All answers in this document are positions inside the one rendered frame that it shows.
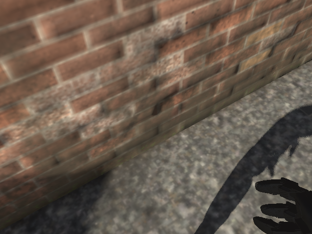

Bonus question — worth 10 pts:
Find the robot right hand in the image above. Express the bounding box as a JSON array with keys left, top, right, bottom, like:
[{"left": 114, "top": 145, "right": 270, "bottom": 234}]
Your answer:
[{"left": 253, "top": 177, "right": 312, "bottom": 234}]

